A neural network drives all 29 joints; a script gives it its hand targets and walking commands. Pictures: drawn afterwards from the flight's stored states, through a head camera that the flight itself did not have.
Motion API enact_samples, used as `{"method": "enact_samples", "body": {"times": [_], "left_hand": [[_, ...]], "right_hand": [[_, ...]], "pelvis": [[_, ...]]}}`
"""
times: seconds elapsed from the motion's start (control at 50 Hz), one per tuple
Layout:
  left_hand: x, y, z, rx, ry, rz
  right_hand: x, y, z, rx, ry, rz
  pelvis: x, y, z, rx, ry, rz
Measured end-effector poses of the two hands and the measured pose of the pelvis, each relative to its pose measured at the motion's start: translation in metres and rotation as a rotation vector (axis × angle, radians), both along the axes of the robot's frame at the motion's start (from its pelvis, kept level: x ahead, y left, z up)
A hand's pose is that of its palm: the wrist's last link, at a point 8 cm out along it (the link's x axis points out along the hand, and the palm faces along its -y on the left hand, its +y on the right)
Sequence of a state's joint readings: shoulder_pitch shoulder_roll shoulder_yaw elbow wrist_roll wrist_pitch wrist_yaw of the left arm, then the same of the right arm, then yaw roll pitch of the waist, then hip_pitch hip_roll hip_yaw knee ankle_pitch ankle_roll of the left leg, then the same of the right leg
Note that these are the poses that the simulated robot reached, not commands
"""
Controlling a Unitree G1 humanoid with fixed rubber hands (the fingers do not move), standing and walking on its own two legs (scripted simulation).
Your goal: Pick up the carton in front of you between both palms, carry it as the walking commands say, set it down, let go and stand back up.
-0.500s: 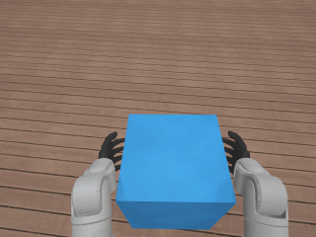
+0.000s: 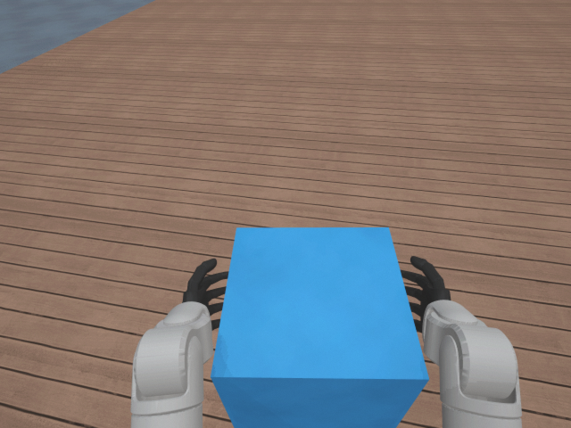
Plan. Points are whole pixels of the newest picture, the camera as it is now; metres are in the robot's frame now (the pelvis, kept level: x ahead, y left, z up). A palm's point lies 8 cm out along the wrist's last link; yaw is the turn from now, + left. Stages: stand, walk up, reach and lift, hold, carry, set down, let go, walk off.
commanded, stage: carry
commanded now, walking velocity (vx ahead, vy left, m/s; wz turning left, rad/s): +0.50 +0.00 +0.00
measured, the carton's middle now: (312, 338) +0.27 +0.01 +0.01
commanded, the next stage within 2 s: none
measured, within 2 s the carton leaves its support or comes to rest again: neither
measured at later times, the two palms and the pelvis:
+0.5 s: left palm (229, 187) +0.52 +0.16 +0.09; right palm (393, 192) +0.51 -0.14 +0.08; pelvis +0.25 +0.02 -0.01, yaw -2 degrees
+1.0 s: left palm (233, 187) +0.57 +0.16 +0.05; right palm (384, 186) +0.57 -0.14 +0.05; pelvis +0.31 +0.01 -0.02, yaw +0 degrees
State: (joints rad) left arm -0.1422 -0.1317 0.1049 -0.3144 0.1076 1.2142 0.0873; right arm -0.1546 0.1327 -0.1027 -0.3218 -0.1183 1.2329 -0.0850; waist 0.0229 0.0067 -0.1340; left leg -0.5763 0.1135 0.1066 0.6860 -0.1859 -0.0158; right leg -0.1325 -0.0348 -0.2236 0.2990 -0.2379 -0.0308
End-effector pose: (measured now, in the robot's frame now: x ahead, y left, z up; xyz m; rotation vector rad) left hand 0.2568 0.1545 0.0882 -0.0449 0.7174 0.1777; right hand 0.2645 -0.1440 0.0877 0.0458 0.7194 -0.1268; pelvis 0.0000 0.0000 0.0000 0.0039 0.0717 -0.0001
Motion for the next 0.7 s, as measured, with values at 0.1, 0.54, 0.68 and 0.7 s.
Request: {"method": "enact_samples", "body": {"times": [0.1, 0.54, 0.68, 0.7], "left_hand": [[0.073, 0.013, -0.001, -0.011, -0.043, -0.019], [0.278, 0.002, 0.002, 0.019, -0.049, -0.061], [0.309, 0.0, -0.008, 0.006, -0.007, -0.039], [0.311, 0.001, -0.01, 0.003, -0.002, -0.035]], "right_hand": [[0.067, 0.013, 0.002, -0.012, -0.043, -0.019], [0.259, 0.002, -0.004, 0.015, -0.048, -0.058], [0.297, 0.0, -0.009, 0.006, -0.006, -0.039], [0.3, 0.001, -0.011, 0.003, -0.002, -0.035]], "pelvis": [[0.071, 0.017, -0.01, -0.009, -0.006, -0.007], [0.27, 0.018, -0.01, -0.01, -0.028, -0.021], [0.302, 0.01, -0.012, -0.012, -0.007, -0.009], [0.304, 0.009, -0.012, -0.012, -0.005, -0.008]]}}
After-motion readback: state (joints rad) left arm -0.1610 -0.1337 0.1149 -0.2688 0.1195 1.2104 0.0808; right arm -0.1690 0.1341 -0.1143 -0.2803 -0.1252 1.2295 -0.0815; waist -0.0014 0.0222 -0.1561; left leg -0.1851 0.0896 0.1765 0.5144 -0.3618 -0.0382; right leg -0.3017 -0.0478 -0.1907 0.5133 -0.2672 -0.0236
